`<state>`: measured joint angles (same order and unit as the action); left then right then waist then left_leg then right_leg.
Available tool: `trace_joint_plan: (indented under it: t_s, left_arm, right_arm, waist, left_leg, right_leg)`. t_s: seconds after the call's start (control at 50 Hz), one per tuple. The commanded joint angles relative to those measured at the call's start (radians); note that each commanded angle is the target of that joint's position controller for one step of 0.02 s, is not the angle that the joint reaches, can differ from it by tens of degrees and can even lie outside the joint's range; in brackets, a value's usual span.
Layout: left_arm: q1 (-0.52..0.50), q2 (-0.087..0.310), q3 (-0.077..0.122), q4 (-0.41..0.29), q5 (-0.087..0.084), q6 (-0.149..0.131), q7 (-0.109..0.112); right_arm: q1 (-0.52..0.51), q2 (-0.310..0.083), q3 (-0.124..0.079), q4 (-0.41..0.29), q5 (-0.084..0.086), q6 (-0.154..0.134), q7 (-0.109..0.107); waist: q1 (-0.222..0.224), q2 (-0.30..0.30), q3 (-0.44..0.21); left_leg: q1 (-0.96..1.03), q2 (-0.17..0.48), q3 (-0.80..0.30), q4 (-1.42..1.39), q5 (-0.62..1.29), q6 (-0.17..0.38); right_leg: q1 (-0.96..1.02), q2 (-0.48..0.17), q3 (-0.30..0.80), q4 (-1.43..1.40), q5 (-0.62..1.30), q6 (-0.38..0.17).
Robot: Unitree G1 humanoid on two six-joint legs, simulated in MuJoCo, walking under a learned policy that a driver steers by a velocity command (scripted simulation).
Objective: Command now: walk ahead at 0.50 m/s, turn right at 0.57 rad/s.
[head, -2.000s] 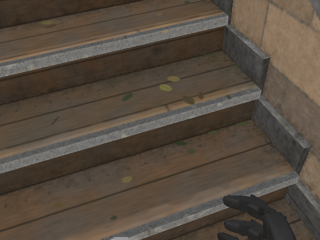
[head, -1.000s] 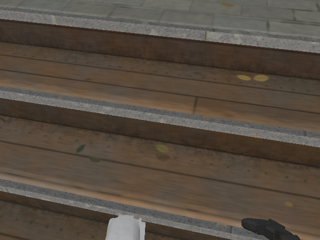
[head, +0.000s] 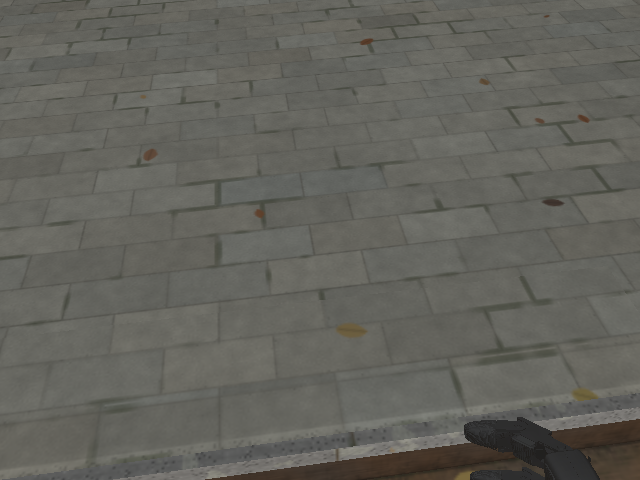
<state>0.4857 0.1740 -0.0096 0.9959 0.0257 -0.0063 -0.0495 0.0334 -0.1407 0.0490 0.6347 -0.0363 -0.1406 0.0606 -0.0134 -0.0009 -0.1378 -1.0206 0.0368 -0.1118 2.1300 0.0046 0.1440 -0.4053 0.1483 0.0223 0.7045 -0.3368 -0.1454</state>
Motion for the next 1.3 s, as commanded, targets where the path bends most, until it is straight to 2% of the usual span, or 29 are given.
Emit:
trace_joint_plan:
  t_s: [0.02, 0.16, 0.2, 0.24, 0.28, 0.3, 0.32, 0.36, 0.42, 0.46, 0.56, 0.72, 0.76, 0.8, 0.82, 0.84, 0.86, 0.88, 0.9, 0.96, 1.0, 1.04, 1.08, 1.1, 1.12, 1.14, 1.2, 1.24, 1.3]
  left_arm:
    - [-0.134, -0.007, -0.013, -0.088, 0.003, -0.030, 0.002]
    - [0.143, 0.011, 0.006, -0.021, -0.023, 0.004, 0.071]
    - [0.025, 0.032, 0.015, -0.047, -0.025, 0.007, 0.101]
    - [0.016, 0.094, 0.031, -0.048, -0.014, -0.020, 0.097]
    - [-0.241, 0.191, 0.054, -0.137, -0.013, -0.065, 0.088]
    - [-0.267, 0.117, 0.046, -0.181, -0.011, -0.099, 0.055]
    - [-0.190, -0.052, 0.016, -0.173, 0.010, -0.115, 0.014]
    - [-0.264, -0.063, 0.009, -0.233, 0.001, -0.094, -0.048]
    - [-0.274, -0.123, -0.042, -0.321, -0.015, -0.071, -0.052]
    - [-0.244, -0.176, -0.081, -0.334, -0.022, -0.082, -0.040]
    - [-0.366, -0.082, -0.087, -0.374, 0.017, -0.077, 0.011]
    - [-0.819, -0.105, -0.095, -0.469, -0.015, -0.109, -0.001]
    - [-0.614, 0.073, -0.018, -0.447, -0.033, -0.125, 0.013]
    - [-0.328, 0.218, 0.065, -0.326, -0.076, -0.094, 0.045]
    - [-0.135, 0.239, 0.080, -0.229, -0.090, -0.064, 0.064]
    - [0.009, 0.240, 0.072, -0.176, -0.030, -0.022, 0.077]
    - [0.084, 0.169, 0.056, -0.183, 0.029, 0.007, 0.085]
    - [0.033, 0.163, 0.071, -0.188, 0.046, 0.011, 0.078]
    - [-0.057, 0.113, 0.072, -0.167, 0.033, 0.002, 0.082]
    - [-0.196, -0.081, 0.013, -0.063, -0.002, -0.030, 0.078]
    - [-0.478, 0.062, 0.023, -0.118, -0.016, -0.014, 0.077]
    - [-0.462, 0.299, 0.086, -0.169, -0.015, -0.059, 0.088]
    - [-0.453, 0.485, 0.135, -0.191, -0.061, -0.079, 0.087]
    - [-0.378, 0.431, 0.126, -0.194, -0.093, -0.080, 0.082]
    - [-0.256, 0.216, 0.086, -0.235, -0.054, -0.093, 0.062]
    - [-0.218, 0.224, 0.089, -0.224, -0.014, -0.126, 0.011]
    - [-0.426, 0.039, 0.025, -0.434, 0.004, -0.137, 0.008]
    - [-0.362, -0.021, -0.020, -0.464, -0.005, -0.133, 0.017]
    - [-0.354, 0.113, -0.001, -0.490, 0.006, -0.130, 0.052]
  right_arm:
    - [0.032, 0.061, 0.051, -0.028, 0.000, 0.015, -0.013]
    - [-0.450, 0.142, 0.112, -0.228, -0.015, -0.020, -0.049]
    - [-0.340, 0.106, 0.085, -0.209, 0.000, -0.011, -0.061]
    - [-0.141, -0.042, -0.006, -0.170, 0.019, -0.016, -0.074]
    - [0.302, -0.256, -0.087, -0.046, 0.015, -0.005, -0.061]
    - [0.456, -0.328, -0.110, 0.040, -0.031, 0.016, -0.061]
    - [0.466, -0.301, -0.122, 0.112, -0.040, 0.056, -0.087]
    - [0.354, 0.002, -0.053, 0.216, 0.018, 0.093, -0.115]
    - [0.268, 0.154, -0.010, 0.322, -0.006, 0.087, -0.076]
    - [0.283, 0.086, -0.023, 0.343, -0.006, 0.087, -0.040]
    - [0.287, -0.051, -0.027, 0.282, -0.013, 0.080, -0.050]
    - [0.649, -0.057, -0.067, 0.323, 0.022, 0.166, -0.111]
    - [0.563, -0.128, -0.081, 0.287, 0.021, 0.169, -0.109]
    - [0.424, -0.205, -0.108, 0.207, 0.045, 0.140, -0.100]
    - [0.327, -0.123, -0.103, 0.153, 0.021, 0.101, -0.082]
    - [0.311, 0.038, -0.076, 0.112, 0.000, 0.031, -0.061]
    - [0.352, -0.038, -0.094, 0.107, 0.055, -0.003, -0.041]
    - [0.263, -0.069, -0.100, 0.062, 0.106, 0.014, -0.046]
    - [0.071, 0.015, -0.067, -0.022, 0.151, 0.055, -0.056]
    - [-0.086, 0.177, 0.026, -0.196, 0.091, 0.113, -0.037]
    - [0.013, 0.094, 0.040, -0.271, 0.048, 0.104, 0.002]
    - [0.303, -0.093, -0.047, -0.138, 0.014, 0.090, -0.012]
    - [0.534, -0.226, -0.120, -0.036, -0.002, 0.115, -0.042]
    - [0.530, -0.301, -0.147, -0.038, -0.006, 0.145, -0.040]
    - [0.353, -0.423, -0.156, -0.048, 0.001, 0.149, -0.032]
    - [0.344, -0.318, -0.114, -0.077, 0.004, 0.145, -0.038]
    - [0.395, -0.146, -0.083, 0.067, 0.082, 0.088, -0.013]
    - [0.292, -0.063, -0.069, 0.062, 0.056, 0.059, -0.014]
    - [0.135, -0.157, -0.084, 0.014, 0.055, 0.045, -0.023]
  waist:
    - [-0.074, 0.004, 0.128]
    - [0.125, -0.131, 0.134]
    - [0.017, -0.178, 0.005]
    - [-0.101, -0.240, -0.169]
    - [-0.323, -0.210, -0.320]
    - [-0.274, 0.142, -0.410]
    - [-0.197, 0.503, -0.382]
    - [-0.071, 0.180, 0.069]
    - [0.110, -0.056, 0.205]
    - [0.125, -0.059, 0.200]
    - [0.102, 0.040, 0.101]
    - [-0.136, 0.144, 0.125]
    - [-0.005, 0.243, 0.003]
    - [0.105, 0.276, -0.045]
    - [0.136, 0.110, -0.088]
    - [0.144, -0.290, -0.134]
    - [0.191, -0.317, -0.272]
    - [0.188, -0.343, -0.256]
    - [0.168, -0.427, -0.077]
    - [-0.017, -0.176, 0.308]
    - [-0.207, -0.171, 0.301]
    - [-0.301, -0.193, 0.031]
    - [-0.388, -0.233, -0.162]
    - [-0.360, -0.159, -0.138]
    - [-0.116, 0.417, -0.090]
    - [-0.116, 0.426, -0.295]
    - [-0.057, 0.130, 0.149]
    - [0.043, 0.062, 0.159]
    - [0.135, -0.033, 0.166]
  left_leg:
    - [-0.232, 0.040, 0.131, -0.017, 0.036, -0.046]
    - [-0.342, 0.023, 0.275, -0.354, -0.151, -0.136]
    - [0.028, -0.002, 0.307, -0.637, -0.244, -0.107]
    - [0.511, -0.109, 0.320, -0.833, -0.453, -0.064]
    - [0.833, 0.007, -0.049, -1.152, -0.565, 0.028]
    - [1.131, 0.153, -0.391, -1.425, -0.406, 0.113]
    - [1.202, 0.325, -0.959, -1.802, -0.348, 0.277]
    - [0.768, 0.278, -0.800, -1.776, -0.762, 0.214]
    - [0.471, 0.165, -0.329, -1.708, -0.603, 0.054]
    - [0.493, 0.130, -0.147, -1.740, -0.403, 0.032]
    - [0.389, 0.085, -0.057, -1.787, -0.283, 0.074]
    - [1.004, 0.137, -0.172, -1.896, 0.070, 0.081]
    - [1.088, 0.065, -0.113, -1.636, 0.775, 0.009]
    - [1.019, 0.040, -0.132, -1.349, 0.525, -0.037]
    - [0.573, -0.013, -0.071, -1.051, -0.004, -0.049]
    - [-0.110, -0.153, -0.092, -0.588, -0.683, -0.066]
    - [-0.222, -0.158, -0.156, -0.080, -0.697, -0.098]
    - [-0.364, -0.120, -0.118, 0.138, -0.682, -0.103]
    - [-0.607, -0.049, -0.023, 0.264, -0.726, -0.127]
    - [-0.565, 0.009, 0.011, 0.228, -0.664, -0.079]
    - [0.014, 0.080, 0.115, -0.411, -0.517, -0.071]
    - [0.821, -0.126, 0.320, -0.512, -0.333, -0.095]
    - [0.883, -0.144, 0.224, -0.816, -0.354, -0.065]
    - [0.862, -0.174, 0.063, -1.186, -0.388, -0.015]
    - [0.873, 0.055, -0.508, -1.453, 0.024, 0.182]
    - [0.961, 0.124, -0.840, -1.660, -0.130, 0.307]
    - [0.772, 0.047, -0.534, -1.653, -0.241, 0.122]
    - [0.644, 0.028, -0.418, -1.633, -0.178, 0.081]
    - [0.520, -0.028, -0.293, -1.843, -0.125, 0.069]
  right_leg:
    - [-0.081, -0.145, 0.245, -0.273, 0.109, 0.064]
    - [0.048, -0.246, 0.493, -0.567, 0.206, -0.057]
    - [0.116, -0.261, 0.360, -0.604, 0.624, -0.078]
    - [0.203, -0.256, 0.304, -0.421, 1.531, -0.065]
    - [0.252, -0.247, 0.321, 0.043, 1.889, -0.073]
    - [0.036, -0.136, 0.287, 0.323, 1.356, -0.073]
    - [-0.275, 0.089, 0.318, 0.797, 0.234, 0.022]
    - [-0.555, -0.001, 0.274, 1.283, 0.134, 0.039]
    - [-0.659, -0.074, 0.190, 1.487, 0.170, -0.030]
    - [-0.765, -0.109, 0.173, 1.465, 0.220, -0.029]
    - [-0.650, -0.241, -0.066, 1.157, 0.485, 0.118]
    - [-0.545, -0.203, -0.195, 0.317, -0.032, 0.184]
    - [-0.128, -0.123, -0.132, -0.073, 0.004, 0.171]
    - [0.233, -0.215, 0.007, -0.556, 0.412, 0.168]
    - [0.655, -0.345, 0.050, -0.472, 0.719, 0.189]
    - [1.151, -0.535, 0.196, -0.015, 1.761, 0.132]
    - [1.119, -0.717, 0.243, -0.018, 1.995, -0.031]
    - [1.082, -0.724, 0.260, -0.131, 1.505, -0.096]
    - [1.023, -0.695, 0.254, -0.287, 0.875, -0.082]
    - [0.444, -0.502, -0.057, -0.449, 0.649, 0.108]
    - [-0.115, -0.371, -0.295, -0.692, 0.618, 0.136]
    - [-0.260, -0.341, -0.292, -0.648, 1.518, 0.040]
    - [0.188, -0.405, -0.205, -0.252, 2.105, 0.010]
    - [0.306, -0.404, -0.127, 0.076, 1.859, 0.021]
    - [0.077, -0.115, -0.115, 0.636, 0.227, 0.129]
    - [-0.062, -0.017, 0.131, 1.062, 0.004, 0.093]
    - [-0.503, -0.050, 0.093, 1.329, -0.162, 0.027]
    - [-0.521, -0.109, 0.106, 1.312, -0.138, 0.001]
    - [-0.371, -0.189, 0.045, 0.708, 0.027, 0.035]
